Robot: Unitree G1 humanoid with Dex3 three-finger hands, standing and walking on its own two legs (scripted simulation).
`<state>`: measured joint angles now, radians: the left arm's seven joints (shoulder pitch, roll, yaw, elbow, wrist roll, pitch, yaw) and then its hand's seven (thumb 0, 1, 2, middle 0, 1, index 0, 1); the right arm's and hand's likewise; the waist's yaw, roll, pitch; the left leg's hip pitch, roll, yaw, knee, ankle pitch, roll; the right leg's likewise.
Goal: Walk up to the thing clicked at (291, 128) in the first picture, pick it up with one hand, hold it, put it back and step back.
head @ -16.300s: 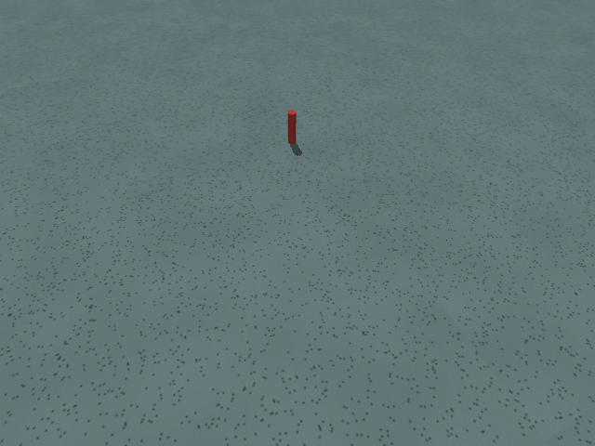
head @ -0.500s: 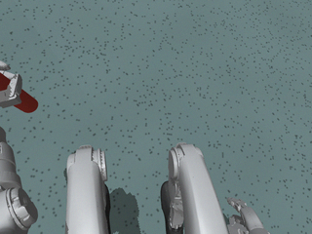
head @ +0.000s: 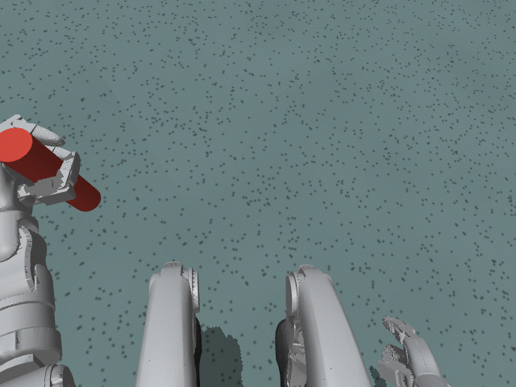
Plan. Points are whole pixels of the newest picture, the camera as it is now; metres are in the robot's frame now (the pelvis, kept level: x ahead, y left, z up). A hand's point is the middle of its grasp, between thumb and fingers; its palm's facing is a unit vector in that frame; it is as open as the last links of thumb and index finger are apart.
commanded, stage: lift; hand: left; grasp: from the side
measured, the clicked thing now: (57, 177) +0.41 +0.29 -0.02
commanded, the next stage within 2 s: hold in 1.44 s
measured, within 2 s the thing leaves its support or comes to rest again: neither
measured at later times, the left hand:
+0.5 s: hand out of the picture +0.39 +0.26 +0.17, palm faces +0.32 -0.95 -0.05, open 5.8 cm
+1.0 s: hand out of the picture +0.38 +0.23 +0.24, palm faces +0.32 -0.95 -0.03, open 5.8 cm
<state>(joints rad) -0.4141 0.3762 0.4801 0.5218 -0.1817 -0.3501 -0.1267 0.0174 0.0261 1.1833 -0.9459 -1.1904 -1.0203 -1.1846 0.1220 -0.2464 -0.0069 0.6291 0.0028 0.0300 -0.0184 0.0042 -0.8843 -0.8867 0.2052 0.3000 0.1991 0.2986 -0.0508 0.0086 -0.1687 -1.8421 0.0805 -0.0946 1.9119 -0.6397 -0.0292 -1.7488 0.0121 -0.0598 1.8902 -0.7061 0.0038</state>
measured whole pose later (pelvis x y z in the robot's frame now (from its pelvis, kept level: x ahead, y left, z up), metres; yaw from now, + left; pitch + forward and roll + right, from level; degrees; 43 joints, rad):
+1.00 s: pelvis +0.05 +0.01 +0.21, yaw +4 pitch +14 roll -2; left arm -0.12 0.18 0.20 0.36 -0.13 -0.36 0.08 0.03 0.05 1.15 -0.95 -1.16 -1.03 -1.15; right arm 0.23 -0.20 0.00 0.63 -0.01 -0.01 -0.03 0.01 -0.90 -0.89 0.20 0.30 0.20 0.30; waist -0.03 0.02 -0.10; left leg -0.89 0.06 -0.03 1.11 -0.48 -0.02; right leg -0.80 -0.01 -0.05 1.07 -0.52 0.02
